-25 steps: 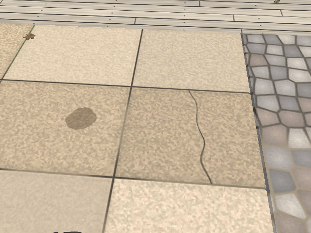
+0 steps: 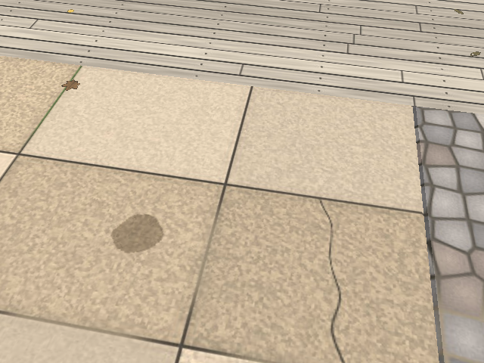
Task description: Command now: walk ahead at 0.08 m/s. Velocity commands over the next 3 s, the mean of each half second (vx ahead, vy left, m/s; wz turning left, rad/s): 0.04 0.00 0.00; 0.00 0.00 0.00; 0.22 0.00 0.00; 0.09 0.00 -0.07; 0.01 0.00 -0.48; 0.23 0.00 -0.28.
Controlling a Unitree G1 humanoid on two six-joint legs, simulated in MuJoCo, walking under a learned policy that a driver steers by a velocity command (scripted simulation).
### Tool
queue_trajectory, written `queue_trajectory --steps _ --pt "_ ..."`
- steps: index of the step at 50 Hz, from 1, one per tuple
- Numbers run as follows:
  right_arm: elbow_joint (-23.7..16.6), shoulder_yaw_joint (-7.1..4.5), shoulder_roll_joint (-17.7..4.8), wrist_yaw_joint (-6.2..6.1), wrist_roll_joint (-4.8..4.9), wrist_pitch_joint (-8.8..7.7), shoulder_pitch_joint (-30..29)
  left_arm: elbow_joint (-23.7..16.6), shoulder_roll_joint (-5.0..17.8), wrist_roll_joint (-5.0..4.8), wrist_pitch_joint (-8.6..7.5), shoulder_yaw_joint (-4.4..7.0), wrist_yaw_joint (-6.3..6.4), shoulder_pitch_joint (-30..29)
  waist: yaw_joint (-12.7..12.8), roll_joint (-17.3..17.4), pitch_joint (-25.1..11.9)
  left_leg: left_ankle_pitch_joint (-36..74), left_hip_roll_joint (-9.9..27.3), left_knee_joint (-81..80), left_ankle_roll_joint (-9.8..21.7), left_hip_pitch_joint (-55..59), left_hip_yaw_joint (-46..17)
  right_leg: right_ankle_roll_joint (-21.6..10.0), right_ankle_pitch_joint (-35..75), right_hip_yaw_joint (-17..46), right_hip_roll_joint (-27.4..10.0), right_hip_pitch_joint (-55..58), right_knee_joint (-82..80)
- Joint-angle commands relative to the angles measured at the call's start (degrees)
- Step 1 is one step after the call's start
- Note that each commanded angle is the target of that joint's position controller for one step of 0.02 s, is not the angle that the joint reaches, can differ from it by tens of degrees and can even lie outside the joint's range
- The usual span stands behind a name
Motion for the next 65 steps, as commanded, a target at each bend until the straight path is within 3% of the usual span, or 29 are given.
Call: queue_trajectory --steps 1,2,4,8,14,31,52,54,56,58,59,60,62,63,65 --pt "-0.4 -1.72 -7.6 -0.55 0.14 0.23 2.7 0.8 2.2 0.66 0.14 0.32 0.80 10.3 3.1 8.4 -5.9 20.2 8.7 -2.7 9.2 15.9 -8.5 0.5 -4.1 2.5 -3.9 -7.4 1.8" --pt "-0.3 -1.40 -5.5 -0.16 0.64 0.39 1.2 0.3 3.1 0.44 0.90 0.40 1.16 7.7 2.3 7.2 -4.1 11.0 7.6 -4.1 8.7 12.5 -9.2 1.1 -3.3 2.7 -4.2 -6.2 0.9" --pt "-0.8 -1.30 -5.3 0.23 0.52 0.35 -1.4 0.3 5.4 -0.01 2.34 0.96 1.74 4.3 1.5 4.1 -1.8 5.7 4.2 -4.2 5.8 8.8 -6.4 1.1 -1.3 2.6 -4.5 -5.0 0.2" --pt "1.0 -1.52 -5.7 0.01 0.89 -0.13 0.1 1.5 4.8 0.05 2.86 0.89 1.62 4.4 0.6 1.8 -3.1 11.5 2.4 -1.6 5.0 11.2 -4.0 0.9 2.9 3.4 -5.5 -3.3 -0.2" --pt "2.3 -1.62 -5.4 -0.28 1.04 0.58 -0.3 3.4 3.7 -0.11 3.01 0.81 1.63 4.7 0.0 -0.9 -2.9 13.8 1.6 0.1 5.6 12.9 -2.9 1.4 5.1 3.2 -5.7 -3.1 0.3" --pt "4.8 -1.50 -4.2 -0.71 0.91 2.22 -1.4 6.4 2.0 0.06 2.78 0.21 2.31 8.3 -0.4 -1.5 2.2 0.9 -0.3 -2.3 3.8 11.4 -1.7 1.4 -2.1 3.3 -6.1 -6.1 -2.0" --pt "7.3 -0.87 -3.5 -1.03 0.97 2.21 1.3 6.8 0.4 -0.06 2.18 -0.09 2.21 11.9 -0.7 -2.0 3.1 -0.3 -0.8 -2.9 3.1 11.2 -1.4 0.9 -2.5 3.5 -6.1 -6.6 -3.4" --pt "8.1 -0.97 -3.6 -1.08 1.27 2.30 2.8 7.4 1.3 -0.49 2.41 0.33 2.34 13.7 -0.5 -3.3 3.1 -15.7 -3.0 -1.2 3.2 9.7 0.7 -0.6 -14.9 4.1 -6.1 -6.8 -4.6" --pt "7.1 -1.31 -4.1 -0.96 1.60 1.60 1.1 6.2 3.8 -1.13 2.27 1.19 2.64 14.2 0.8 -6.0 6.7 -27.5 -4.9 3.8 3.4 1.4 2.9 -4.5 -28.5 10.3 -10.1 -6.8 -8.1" --pt "4.9 -0.97 -2.3 0.01 2.17 -0.34 -3.0 5.9 7.9 -1.75 1.12 2.66 2.63 15.3 2.0 -11.9 10.8 -18.0 -4.0 15.2 3.4 -8.3 5.0 -10.1 -32.2 24.4 -21.3 -2.5 -15.4" --pt "4.2 -1.04 -2.6 0.51 2.20 -1.14 -4.1 5.6 7.8 -1.51 0.46 2.85 2.56 15.1 2.1 -11.4 12.2 -18.1 -1.5 19.5 3.9 -12.7 3.3 -11.7 -28.8 27.4 -24.5 -0.7 -16.1" --pt "3.7 -1.14 -2.8 0.91 2.45 -1.80 -4.8 5.4 6.8 -1.23 -0.20 2.72 2.33 15.2 2.2 -10.4 12.7 -20.6 0.1 22.0 4.4 -16.6 2.0 -11.8 -23.7 27.6 -25.1 2.3 -15.6" --pt "2.9 -1.14 -2.9 1.53 3.15 -2.86 -5.1 4.7 5.9 -1.68 -0.79 2.61 1.61 14.2 1.5 -8.6 11.9 -21.6 1.3 16.5 4.8 -16.7 2.1 -9.6 -15.2 22.6 -22.6 5.9 -13.4" --pt "3.1 -1.20 -2.7 1.77 3.17 -3.23 -4.6 4.3 6.2 -1.89 -0.74 2.65 1.31 13.3 0.9 -8.2 10.9 -19.7 0.3 11.7 4.7 -11.5 4.0 -8.4 -12.1 18.9 -20.4 4.3 -12.4" --pt "6.7 -1.86 -2.4 2.11 3.00 -3.21 3.9 3.6 7.2 -1.99 -0.26 2.77 0.77 11.3 -3.1 -8.1 7.4 -10.0 -4.8 4.5 3.6 8.3 9.5 -6.4 -6.5 12.0 -15.7 -5.7 -7.2"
